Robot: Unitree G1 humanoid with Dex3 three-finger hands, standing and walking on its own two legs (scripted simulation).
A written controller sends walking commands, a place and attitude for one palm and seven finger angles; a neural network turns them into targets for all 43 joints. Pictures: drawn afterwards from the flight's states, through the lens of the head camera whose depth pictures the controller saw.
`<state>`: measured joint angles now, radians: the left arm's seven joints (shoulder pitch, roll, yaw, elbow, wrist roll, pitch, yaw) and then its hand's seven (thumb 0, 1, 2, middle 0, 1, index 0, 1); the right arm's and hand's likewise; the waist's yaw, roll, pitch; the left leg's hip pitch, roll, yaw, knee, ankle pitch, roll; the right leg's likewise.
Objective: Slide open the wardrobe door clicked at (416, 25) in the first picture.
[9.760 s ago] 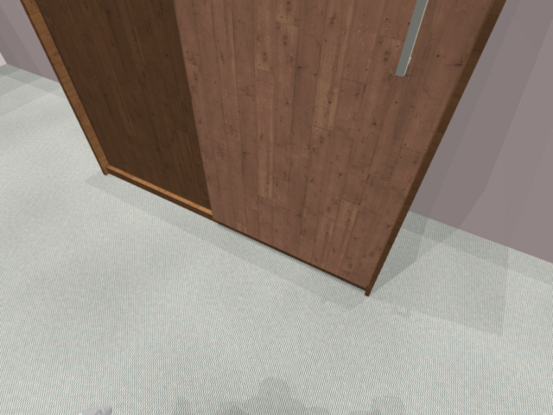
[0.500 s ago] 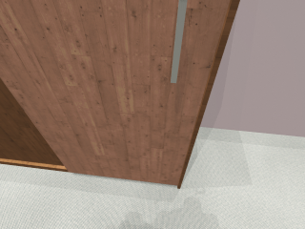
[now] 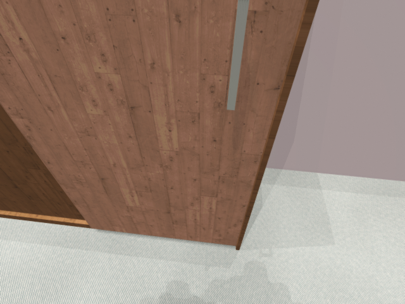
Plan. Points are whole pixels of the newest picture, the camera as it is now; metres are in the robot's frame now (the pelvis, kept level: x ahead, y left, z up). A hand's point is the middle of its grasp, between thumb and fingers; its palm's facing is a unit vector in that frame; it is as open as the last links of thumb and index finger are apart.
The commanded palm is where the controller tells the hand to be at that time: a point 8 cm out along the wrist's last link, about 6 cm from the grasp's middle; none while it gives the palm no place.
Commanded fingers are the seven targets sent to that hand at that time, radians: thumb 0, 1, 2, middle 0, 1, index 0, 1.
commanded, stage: look again from close up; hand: right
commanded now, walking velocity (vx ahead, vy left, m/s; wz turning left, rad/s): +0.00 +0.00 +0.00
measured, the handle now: (236, 56) +0.50 -0.03 +0.25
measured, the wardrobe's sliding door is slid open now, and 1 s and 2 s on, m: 0.00 0.00 0.00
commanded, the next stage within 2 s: shuffle to correct the standing spot in 0.40 s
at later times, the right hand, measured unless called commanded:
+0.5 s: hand out of the picture +0.06 -0.25 -0.16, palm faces -0.02 +0.95 -0.32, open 7.4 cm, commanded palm none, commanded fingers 0.00 -0.90 -0.90 0.20 0.30 0.20 0.30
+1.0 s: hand out of the picture -0.02 -0.14 -0.19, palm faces +0.03 +0.99 -0.15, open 7.4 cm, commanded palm none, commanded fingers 0.00 -0.90 -0.90 0.20 0.30 0.20 0.30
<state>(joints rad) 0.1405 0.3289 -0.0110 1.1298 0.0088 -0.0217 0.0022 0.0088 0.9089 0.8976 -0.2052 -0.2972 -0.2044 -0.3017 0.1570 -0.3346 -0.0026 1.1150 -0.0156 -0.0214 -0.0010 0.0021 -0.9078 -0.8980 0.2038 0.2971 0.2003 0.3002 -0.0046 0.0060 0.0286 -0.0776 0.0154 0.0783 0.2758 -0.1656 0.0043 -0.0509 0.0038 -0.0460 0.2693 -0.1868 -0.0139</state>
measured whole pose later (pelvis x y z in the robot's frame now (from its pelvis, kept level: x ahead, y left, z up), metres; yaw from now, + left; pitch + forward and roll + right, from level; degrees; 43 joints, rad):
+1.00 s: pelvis +0.02 +0.03 -0.01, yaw +0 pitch +0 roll -1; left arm 0.30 0.12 0.03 1.18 0.02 0.00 0.05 0.01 0.92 0.90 -0.21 -0.30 -0.21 -0.30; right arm 0.36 -0.15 -0.02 1.12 -0.03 0.04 0.00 0.00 -0.91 -0.90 0.20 0.30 0.20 0.30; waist 0.00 0.03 0.04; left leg -0.18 0.00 0.09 0.51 -0.32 0.02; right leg -0.14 -0.03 -0.03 0.46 -0.32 0.02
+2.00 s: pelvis +0.07 +0.17 -0.03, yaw -3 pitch -1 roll -1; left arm 0.23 0.22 0.06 1.00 0.02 0.01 0.02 0.01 0.92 0.90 -0.20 -0.30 -0.20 -0.30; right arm 0.15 -0.20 -0.05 1.00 -0.02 0.05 -0.03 0.00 -0.91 -0.90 0.20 0.30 0.20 0.30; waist 0.00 0.04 0.09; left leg -0.36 0.09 0.01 0.78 -0.44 -0.05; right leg -0.26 -0.02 -0.10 0.62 -0.35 -0.02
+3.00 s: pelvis +0.04 +0.16 -0.01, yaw -2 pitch -2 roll +0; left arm 0.33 0.14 -0.01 1.08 0.01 -0.01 0.01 0.01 0.91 0.90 -0.20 -0.30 -0.20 -0.30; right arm 0.34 -0.14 0.02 1.08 -0.02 -0.01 -0.03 0.00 -0.91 -0.90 0.20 0.30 0.20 0.30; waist 0.00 0.01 0.02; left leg -0.21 0.06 0.04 0.48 -0.23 -0.03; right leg -0.20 0.00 -0.11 0.46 -0.23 -0.04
